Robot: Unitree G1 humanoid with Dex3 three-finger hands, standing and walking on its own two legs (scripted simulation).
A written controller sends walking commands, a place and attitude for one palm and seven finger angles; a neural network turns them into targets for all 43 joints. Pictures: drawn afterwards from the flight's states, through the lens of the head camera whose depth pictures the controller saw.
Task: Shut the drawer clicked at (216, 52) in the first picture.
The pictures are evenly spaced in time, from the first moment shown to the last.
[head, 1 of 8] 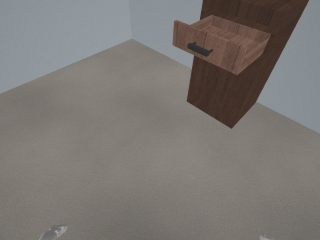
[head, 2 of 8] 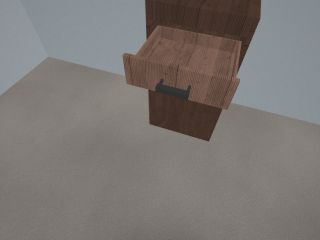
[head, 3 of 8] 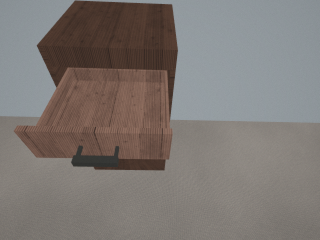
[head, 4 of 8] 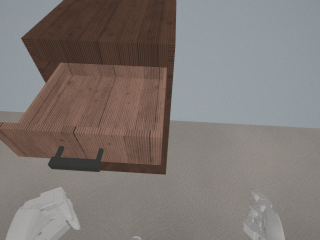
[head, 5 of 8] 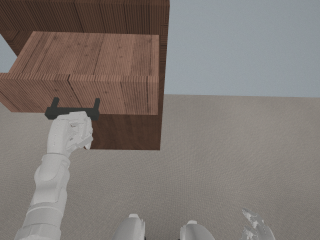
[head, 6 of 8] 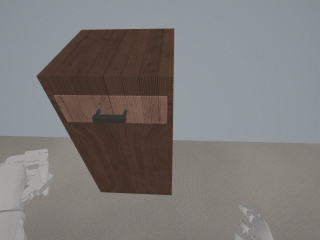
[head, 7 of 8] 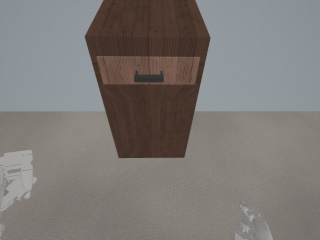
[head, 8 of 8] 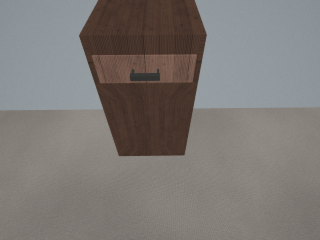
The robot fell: no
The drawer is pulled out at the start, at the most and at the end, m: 0.30 0.30 0.00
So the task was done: yes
